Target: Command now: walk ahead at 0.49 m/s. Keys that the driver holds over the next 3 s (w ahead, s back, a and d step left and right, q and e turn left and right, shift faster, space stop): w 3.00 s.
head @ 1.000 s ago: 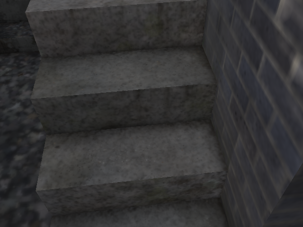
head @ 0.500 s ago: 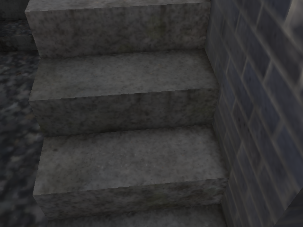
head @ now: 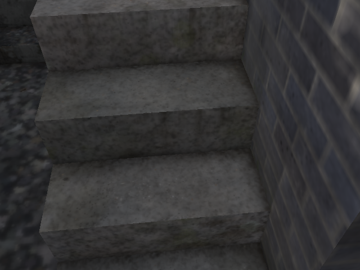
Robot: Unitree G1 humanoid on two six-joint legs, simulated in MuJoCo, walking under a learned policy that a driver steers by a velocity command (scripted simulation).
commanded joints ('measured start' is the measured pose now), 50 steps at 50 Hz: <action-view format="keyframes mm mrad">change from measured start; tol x2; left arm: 1 -50 96 11 -56 -1 -12 4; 15 -40 73 1 -44 3 -14 -3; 50 -18 112 -25 -45 7 6 -3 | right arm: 1 -61 -105 -5 -40 8 -21 -2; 23 -80 -134 9 18 15 -26 -3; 50 -73 -171 26 8 18 -29 1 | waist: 1 5 -30 -50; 15 9 -34 -19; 50 18 -15 -29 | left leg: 1 -91 108 -78 -37 269 20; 10 -83 118 -82 -53 262 29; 22 -78 134 -96 -52 340 37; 29 -79 134 -108 -56 349 42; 32 -74 139 -111 -47 395 40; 50 -33 139 -117 -34 515 33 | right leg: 1 154 -163 178 -34 222 6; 15 114 -160 178 -65 191 28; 32 131 -172 165 -47 238 36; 50 99 -174 143 -21 264 51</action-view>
